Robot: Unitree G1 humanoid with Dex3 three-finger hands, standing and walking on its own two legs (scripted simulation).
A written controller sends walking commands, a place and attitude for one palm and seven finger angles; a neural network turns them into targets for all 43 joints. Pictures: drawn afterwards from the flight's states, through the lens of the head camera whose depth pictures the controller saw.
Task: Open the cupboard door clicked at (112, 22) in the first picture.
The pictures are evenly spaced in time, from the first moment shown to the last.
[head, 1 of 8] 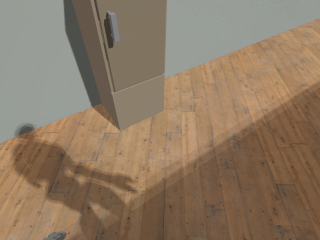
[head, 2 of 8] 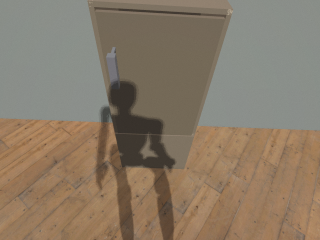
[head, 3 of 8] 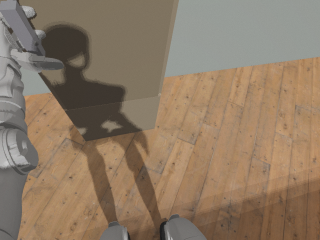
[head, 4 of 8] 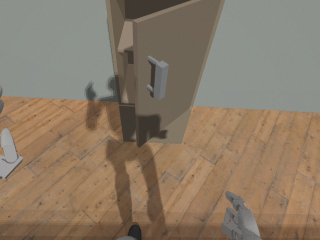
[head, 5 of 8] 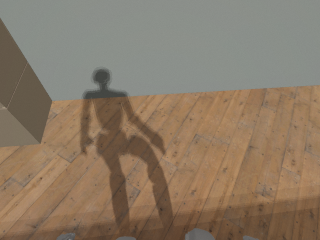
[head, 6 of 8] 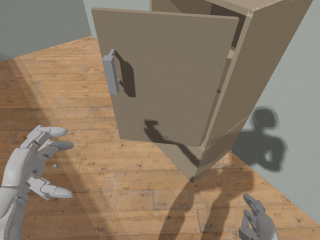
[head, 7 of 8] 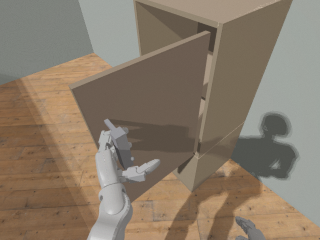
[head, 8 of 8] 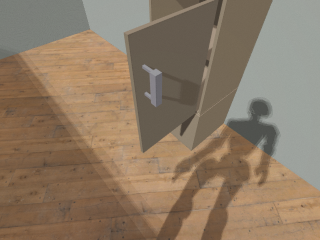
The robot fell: no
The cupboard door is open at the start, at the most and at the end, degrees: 0 91 91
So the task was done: yes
